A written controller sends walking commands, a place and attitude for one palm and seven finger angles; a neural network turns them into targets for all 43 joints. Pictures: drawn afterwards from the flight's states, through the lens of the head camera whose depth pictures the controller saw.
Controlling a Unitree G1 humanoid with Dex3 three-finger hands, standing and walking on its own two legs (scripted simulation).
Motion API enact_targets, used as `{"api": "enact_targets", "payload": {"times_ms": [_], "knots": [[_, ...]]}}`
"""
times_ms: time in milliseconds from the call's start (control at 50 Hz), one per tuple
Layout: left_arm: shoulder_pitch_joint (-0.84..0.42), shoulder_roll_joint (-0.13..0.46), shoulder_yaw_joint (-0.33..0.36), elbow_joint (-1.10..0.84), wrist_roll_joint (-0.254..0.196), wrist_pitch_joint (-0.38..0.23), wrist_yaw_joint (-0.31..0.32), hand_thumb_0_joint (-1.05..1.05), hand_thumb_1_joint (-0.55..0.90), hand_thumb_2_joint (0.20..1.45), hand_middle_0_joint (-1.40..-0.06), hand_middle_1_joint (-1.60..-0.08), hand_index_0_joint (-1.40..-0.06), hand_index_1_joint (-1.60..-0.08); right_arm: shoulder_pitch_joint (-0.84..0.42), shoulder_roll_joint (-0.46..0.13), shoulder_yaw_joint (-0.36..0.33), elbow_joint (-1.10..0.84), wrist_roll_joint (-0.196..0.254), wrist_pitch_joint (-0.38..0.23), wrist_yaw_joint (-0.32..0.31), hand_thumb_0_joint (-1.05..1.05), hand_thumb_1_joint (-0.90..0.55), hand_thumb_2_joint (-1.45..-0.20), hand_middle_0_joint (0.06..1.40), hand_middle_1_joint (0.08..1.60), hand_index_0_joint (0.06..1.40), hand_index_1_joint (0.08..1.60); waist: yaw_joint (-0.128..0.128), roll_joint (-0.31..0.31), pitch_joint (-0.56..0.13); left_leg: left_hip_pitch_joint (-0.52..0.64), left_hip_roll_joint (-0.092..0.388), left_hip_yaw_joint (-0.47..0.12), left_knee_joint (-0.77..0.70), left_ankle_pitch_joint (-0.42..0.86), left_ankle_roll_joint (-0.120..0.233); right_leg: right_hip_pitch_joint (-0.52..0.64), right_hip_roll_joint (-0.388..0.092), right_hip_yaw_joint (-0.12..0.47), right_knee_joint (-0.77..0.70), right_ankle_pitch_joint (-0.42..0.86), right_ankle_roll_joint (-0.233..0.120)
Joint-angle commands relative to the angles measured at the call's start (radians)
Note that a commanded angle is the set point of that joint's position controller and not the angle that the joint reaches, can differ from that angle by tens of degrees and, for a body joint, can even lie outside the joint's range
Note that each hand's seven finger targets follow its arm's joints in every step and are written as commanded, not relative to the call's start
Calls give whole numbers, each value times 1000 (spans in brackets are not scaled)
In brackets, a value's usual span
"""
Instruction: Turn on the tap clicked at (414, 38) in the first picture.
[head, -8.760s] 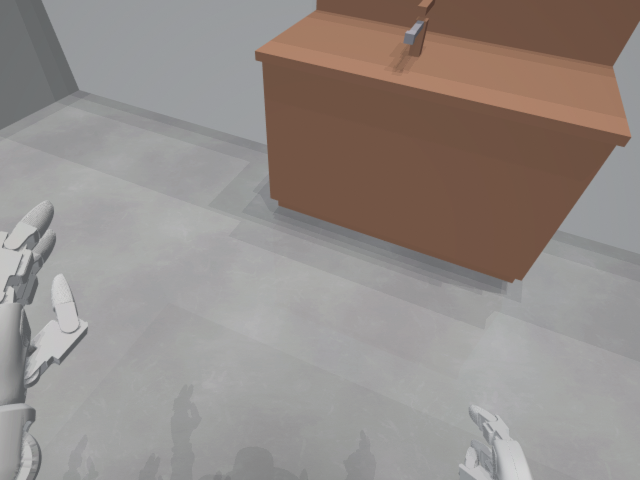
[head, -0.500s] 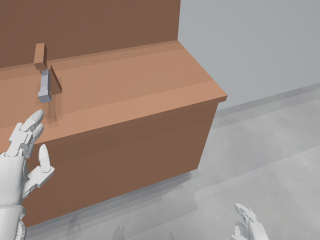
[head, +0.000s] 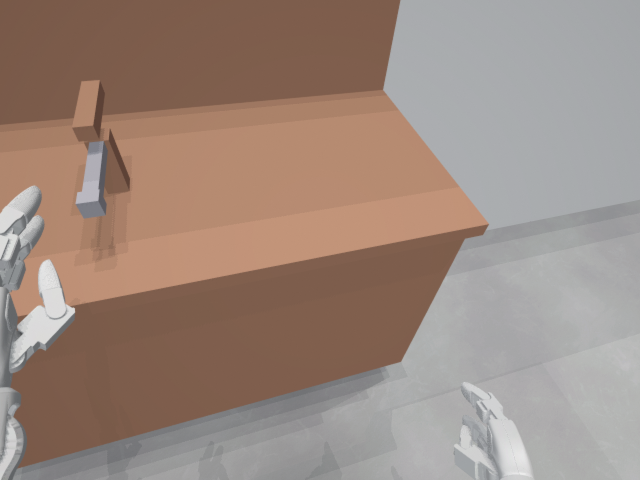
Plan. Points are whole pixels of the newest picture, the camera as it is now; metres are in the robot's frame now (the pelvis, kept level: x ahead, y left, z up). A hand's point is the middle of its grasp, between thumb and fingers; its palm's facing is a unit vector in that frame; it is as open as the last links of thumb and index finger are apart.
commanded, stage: shuffle to correct the standing spot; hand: left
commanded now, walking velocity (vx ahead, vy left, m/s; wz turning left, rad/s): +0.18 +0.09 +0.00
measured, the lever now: (91, 203) +0.43 +0.36 +0.08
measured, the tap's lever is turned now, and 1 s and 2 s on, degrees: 0 0 0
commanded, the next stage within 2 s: come to a stop and stand still in 0.60 s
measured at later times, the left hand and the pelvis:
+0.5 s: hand (52, 241) +0.27 +0.28 +0.20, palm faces +0.38 -0.85 -0.36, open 7.4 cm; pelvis +0.04 +0.05 +0.01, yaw -1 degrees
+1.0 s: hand (74, 196) +0.34 +0.29 +0.19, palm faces +0.37 -0.86 -0.36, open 7.4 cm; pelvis +0.10 +0.06 +0.00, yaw -3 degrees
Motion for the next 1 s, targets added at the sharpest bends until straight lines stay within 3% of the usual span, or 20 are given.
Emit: {"api": "enact_targets", "payload": {"times_ms": [0, 80, 140, 180, 220, 240, 260, 300, 340, 420, 600, 640, 680, 720, 760, 800, 860, 900, 940, 980], "knots": [[-104, 182, 104, -377, -12, -100, 26, 0, 900, 900, -200, -300, -200, -300, -63, -134, -57, -150, 3, -57, 6, 0, -900, -900, 200, 300, 200, 300, -2, 167, -196, 103, 105, -90, -14, 672, -36, 71, -7, -11, 32, 409, -71], [-30, 187, 127, -335, -16, -96, 41, 0, 900, 900, -200, -300, -200, -300, -63, -137, -73, -138, 12, -50, 17, 0, -900, -900, 200, 300, 200, 300, 21, -66, -217, -156, 25, 0, 269, 543, -60, 293, -141, 188, -18, 625, -171], [-19, 191, 153, -269, -17, -112, 58, 0, 900, 900, -200, -300, -200, -300, -85, -123, -64, -117, 15, -29, 24, 0, -900, -900, 200, 300, 200, 300, 48, -141, -86, -498, 58, -97, 389, -207, -45, 406, -337, 390, -83, 662, -266], [-38, 173, 143, -258, -17, -109, 55, 0, 900, 900, -200, -300, -200, -300, -79, -114, -62, -108, 15, -14, 18, 0, -900, -900, 200, 300, 200, 300, 21, -106, -10, -351, 102, -109, 203, -166, -28, 192, -297, 289, -92, 458, -206], [-117, 165, 126, -326, -21, -100, 44, 0, 900, 900, -200, -300, -200, -300, -68, -111, -63, -90, 14, -13, 8, 0, -900, -900, 200, 300, 200, 300, -46, 92, -64, 92, 10, 8, -89, 210, -49, -74, -104, 58, 110, 313, -107], [-124, 158, 117, -349, -20, -103, 43, 0, 900, 900, -200, -300, -200, -300, -61, -145, -76, -93, 13, -19, 4, 0, -900, -900, 200, 300, 200, 300, -60, 341, -132, 302, 152, -263, -177, 328, 19, -285, 25, -50, 392, 110, -33], [-173, 153, 96, -393, -10, -117, 46, 0, 900, 900, -200, -300, -200, -300, -76, -148, -85, -118, 5, -27, 9, 0, -900, -900, 200, 300, 200, 300, -50, 461, -158, 320, 311, -499, -260, 445, 103, -374, 82, -9, 617, -248, -24], [-178, 179, 110, -303, -4, -115, 40, 0, 900, 900, -200, -300, -200, -300, -76, -138, -80, -108, -4, -46, 13, 0, -900, -900, 200, 300, 200, 300, -34, 252, -97, 128, 343, -520, -329, 187, 157, -378, 30, 53, 738, -207, -36], [-203, 175, 97, -344, 5, -107, 34, 0, 900, 900, -200, -300, -200, -300, -75, -131, -80, -101, 0, -64, 16, 0, -900, -900, 200, 300, 200, 300, -32, 125, -36, 92, 334, -466, -334, 227, 168, -421, -12, 63, 732, -123, -30], [-77, 186, 127, -371, 9, -105, 27, 0, 900, 900, -200, -300, -200, -300, -71, -132, -73, -96, 3, -84, 19, 0, -900, -900, 200, 300, 200, 300, -3, 185, -64, 42, 255, -250, -349, 209, 116, -337, -31, -3, 519, 13, -25], [15, 169, 152, -180, 0, -64, 43, 0, 900, 900, -200, -300, -200, -300, -47, -138, -57, -107, -2, -48, -26, 0, -900, -900, 200, 300, 200, 300, -3, 88, -108, -121, 229, -162, -274, -43, 25, 81, 35, -119, -91, 47, -31], [-44, 173, 128, -170, 9, -63, 44, 0, 900, 900, -200, -300, -200, -300, -60, -134, -54, -107, -9, -44, -32, 0, -900, -900, 200, 300, 200, 300, -1, -2, -94, -287, 155, -117, -87, -134, -1, 210, -66, 64, -191, -67, -93], [-125, 185, 107, -199, 14, -60, 46, 0, 900, 900, -200, -300, -200, -300, -64, -134, -60, -108, -13, -39, -20, 0, -900, -900, 200, 300, 200, 300, 6, -228, -64, -459, 46, -29, 352, -133, -49, 206, -378, 564, -356, -211, -270], [-206, 152, 47, -272, 13, -64, 47, 0, 900, 900, -200, -300, -200, -300, -67, -153, -76, -92, 3, -46, -5, 0, -900, -900, 200, 300, 200, 300, -1, -164, -72, -464, 58, -104, 522, -115, -61, 174, -375, 545, -346, -120, -298], [-170, 143, 37, -313, 17, -78, 63, 0, 900, 900, -200, -300, -200, -300, -75, -135, -55, -80, -3, -48, -6, 0, -900, -900, 200, 300, 200, 300, 4, 4, -52, -384, 105, -123, 391, -70, -63, 145, -338, 335, -246, 298, -265], [-142, 163, 56, -372, 21, -95, 79, 0, 900, 900, -200, -300, -200, -300, -92, -96, -37, -77, -8, -48, -10, 0, -900, -900, 200, 300, 200, 300, 8, 35, -79, -178, 80, -60, 143, 10, -64, 74, -249, 121, -176, 521, -195], [-93, 201, 114, -439, 1, -98, 93, 0, 900, 900, -200, -300, -200, -300, -90, -100, -55, -87, -8, -59, -29, 0, -900, -900, 200, 300, 200, 300, -4, 113, -151, 101, 18, -34, -139, 375, -79, 29, -101, 5, -2, 380, -83], [-32, 200, 142, -432, -8, -100, 94, 0, 900, 900, -200, -300, -200, -300, -98, -129, -70, -114, 1, -58, -31, 0, -900, -900, 200, 300, 200, 300, 20, 268, -160, 99, 198, -238, -188, 600, -4, -28, 13, -16, 87, 82, -28], [13, 182, 152, -337, -21, -86, 80, 0, 900, 900, -200, -300, -200, -300, -93, -115, -67, -120, 1, -61, -30, 0, -900, -900, 200, 300, 200, 300, 7, 252, -76, -6, 239, -330, -264, 551, 33, -24, 52, 0, 97, -96, -27], [-33, 195, 163, -306, -13, -76, 69, 0, 900, 900, -200, -300, -200, -300, -95, -118, -56, -106, -6, -64, -25, 0, -900, -900, 200, 300, 200, 300, 4, 238, -56, -31, 236, -275, -262, 534, 10, 39, 37, 3, -28, -6, -29]]}}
